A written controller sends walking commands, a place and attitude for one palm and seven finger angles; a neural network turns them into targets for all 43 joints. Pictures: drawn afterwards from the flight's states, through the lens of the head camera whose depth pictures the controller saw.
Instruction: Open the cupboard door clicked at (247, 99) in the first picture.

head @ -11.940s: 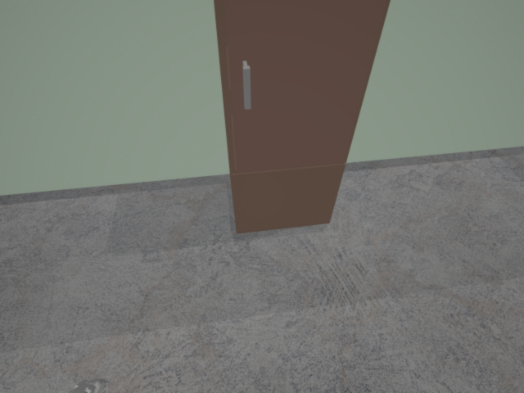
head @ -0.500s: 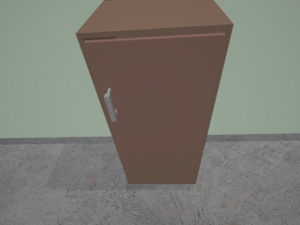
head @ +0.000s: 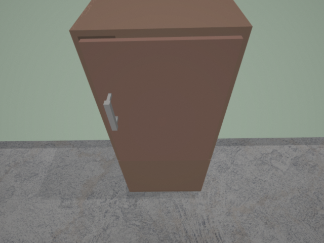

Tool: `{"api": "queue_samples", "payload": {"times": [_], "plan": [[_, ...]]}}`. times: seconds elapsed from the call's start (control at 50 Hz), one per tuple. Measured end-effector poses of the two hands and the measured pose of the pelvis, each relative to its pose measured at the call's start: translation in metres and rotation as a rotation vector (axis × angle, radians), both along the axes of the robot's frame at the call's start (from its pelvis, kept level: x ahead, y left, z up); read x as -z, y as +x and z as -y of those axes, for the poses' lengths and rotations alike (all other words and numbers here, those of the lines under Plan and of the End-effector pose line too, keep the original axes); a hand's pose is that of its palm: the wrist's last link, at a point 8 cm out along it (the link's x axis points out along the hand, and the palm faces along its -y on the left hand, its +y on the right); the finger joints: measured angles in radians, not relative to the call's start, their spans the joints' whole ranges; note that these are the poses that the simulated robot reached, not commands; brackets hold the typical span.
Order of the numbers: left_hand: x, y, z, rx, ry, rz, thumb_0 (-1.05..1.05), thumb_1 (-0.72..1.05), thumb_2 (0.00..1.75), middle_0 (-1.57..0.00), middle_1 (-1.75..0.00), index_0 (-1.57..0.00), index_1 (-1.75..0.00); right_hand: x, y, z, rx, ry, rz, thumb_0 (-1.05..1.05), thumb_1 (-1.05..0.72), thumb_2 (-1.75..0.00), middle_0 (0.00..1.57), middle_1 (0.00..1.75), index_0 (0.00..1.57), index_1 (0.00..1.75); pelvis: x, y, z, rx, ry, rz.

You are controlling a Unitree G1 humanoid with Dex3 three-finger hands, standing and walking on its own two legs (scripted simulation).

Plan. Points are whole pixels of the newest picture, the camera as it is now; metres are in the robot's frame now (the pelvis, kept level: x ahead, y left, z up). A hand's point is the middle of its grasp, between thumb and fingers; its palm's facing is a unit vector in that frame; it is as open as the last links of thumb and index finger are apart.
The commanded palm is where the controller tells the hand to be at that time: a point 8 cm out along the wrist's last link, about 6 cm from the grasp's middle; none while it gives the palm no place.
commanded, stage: look again from close up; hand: left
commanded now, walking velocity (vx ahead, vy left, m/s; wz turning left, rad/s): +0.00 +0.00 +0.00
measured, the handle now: (112, 112) +0.50 +0.19 +0.01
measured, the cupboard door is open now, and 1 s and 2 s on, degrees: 0 0 0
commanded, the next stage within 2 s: shuffle to correct the standing spot in 0.20 s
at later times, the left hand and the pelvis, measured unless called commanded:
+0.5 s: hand out of the picture +0.04 +0.18 -0.17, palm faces +0.03 -0.97 -0.23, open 7.3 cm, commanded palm none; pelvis +0.01 -0.01 +0.00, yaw -1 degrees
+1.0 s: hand out of the picture +0.00 +0.20 -0.17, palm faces +0.09 -0.97 -0.21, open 7.4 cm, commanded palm none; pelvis -0.05 +0.01 +0.00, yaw +2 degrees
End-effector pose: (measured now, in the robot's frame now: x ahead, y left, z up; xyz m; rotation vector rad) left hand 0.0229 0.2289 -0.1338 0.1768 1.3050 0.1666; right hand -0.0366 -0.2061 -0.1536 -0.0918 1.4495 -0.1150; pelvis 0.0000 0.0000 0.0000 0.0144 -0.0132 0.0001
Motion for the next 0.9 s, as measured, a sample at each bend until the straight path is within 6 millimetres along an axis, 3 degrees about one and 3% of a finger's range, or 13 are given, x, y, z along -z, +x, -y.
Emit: {"api": "queue_samples", "payload": {"times": [0.18,0.44,0.58,0.76,0.84,0.9], "plan": [[-0.002,0.016,-0.001,0.001,0.01,0.014,0.0,0.92,0.9,-0.2,-0.3,-0.2,-0.3,0.001,0.035,0.0,-0.012,-0.002,0.056,0.0,-0.91,-0.9,0.2,0.3,0.2,0.3,-0.001,0.011,-0.001,0.003,0.002,0.003],[0.001,0.009,0.003,-0.01,0.003,-0.022,0.0,0.92,0.9,-0.2,-0.3,-0.2,-0.3,-0.005,0.069,0.02,-0.028,-0.052,0.114,0.01,-0.91,-0.9,0.2,0.3,0.2,0.3,-0.001,0.015,0.004,0.008,0.006,0.0],[0.004,0.007,0.008,0.01,0.014,-0.014,0.0,0.91,0.9,-0.2,-0.3,-0.2,-0.3,-0.002,0.068,0.033,-0.012,-0.07,0.141,0.0,-0.91,-0.9,0.2,0.3,0.2,0.3,0.004,0.0,0.013,0.015,0.016,0.002],[-0.002,0.005,0.003,0.0,0.035,0.166,0.0,0.9,0.9,-0.21,-0.3,-0.2,-0.3,-0.008,0.07,0.056,-0.033,-0.111,0.262,0.01,-0.9,-0.9,0.2,0.3,0.2,0.3,0.011,-0.025,0.014,-0.03,-0.012,0.047],[-0.001,0.001,-0.008,-0.019,0.037,0.21,0.0,0.9,0.9,-0.21,-0.3,-0.2,-0.3,-0.013,0.065,0.054,-0.055,-0.126,0.305,0.01,-0.91,-0.9,0.2,0.3,0.2,0.3,0.013,-0.035,0.007,-0.049,-0.028,0.065],[0.001,-0.008,-0.015,-0.031,0.025,0.206,0.0,0.9,0.9,-0.21,-0.3,-0.2,-0.3,-0.017,0.049,0.044,-0.058,-0.123,0.291,0.0,-0.91,-0.9,0.2,0.3,0.2,0.3,0.01,-0.04,0.002,-0.042,-0.022,0.072]]}}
